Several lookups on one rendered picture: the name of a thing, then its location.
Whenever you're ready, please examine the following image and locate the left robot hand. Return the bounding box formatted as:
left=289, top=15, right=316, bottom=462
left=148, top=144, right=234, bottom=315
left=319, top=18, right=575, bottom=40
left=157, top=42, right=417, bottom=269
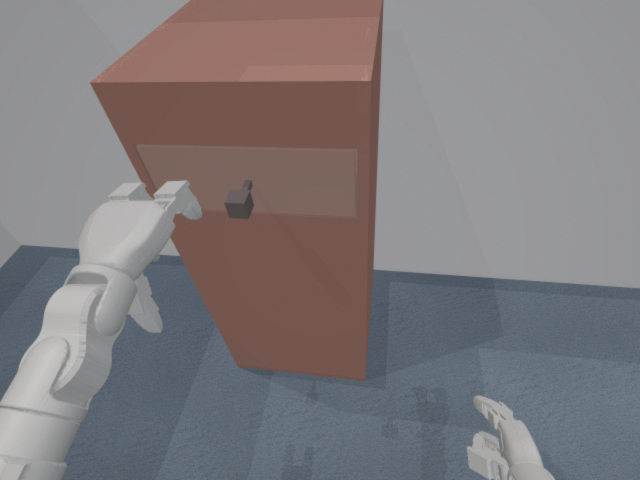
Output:
left=78, top=181, right=202, bottom=333

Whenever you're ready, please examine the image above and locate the cabinet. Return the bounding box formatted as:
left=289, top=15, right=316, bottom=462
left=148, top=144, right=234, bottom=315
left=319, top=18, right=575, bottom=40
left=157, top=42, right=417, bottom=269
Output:
left=90, top=0, right=383, bottom=381

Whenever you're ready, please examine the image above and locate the right robot hand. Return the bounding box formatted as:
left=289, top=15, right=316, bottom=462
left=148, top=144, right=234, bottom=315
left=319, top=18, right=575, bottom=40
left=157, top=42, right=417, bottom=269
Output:
left=467, top=396, right=544, bottom=480

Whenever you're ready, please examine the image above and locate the handle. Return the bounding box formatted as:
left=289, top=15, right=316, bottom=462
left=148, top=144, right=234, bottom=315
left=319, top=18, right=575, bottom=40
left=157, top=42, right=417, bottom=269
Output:
left=224, top=180, right=254, bottom=219

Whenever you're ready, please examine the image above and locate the left robot forearm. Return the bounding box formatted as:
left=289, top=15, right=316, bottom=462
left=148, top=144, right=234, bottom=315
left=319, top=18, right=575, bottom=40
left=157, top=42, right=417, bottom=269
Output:
left=0, top=263, right=138, bottom=480

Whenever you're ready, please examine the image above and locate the drawer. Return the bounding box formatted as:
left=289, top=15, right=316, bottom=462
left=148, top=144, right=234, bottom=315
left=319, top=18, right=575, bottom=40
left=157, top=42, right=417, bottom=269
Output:
left=136, top=144, right=358, bottom=217

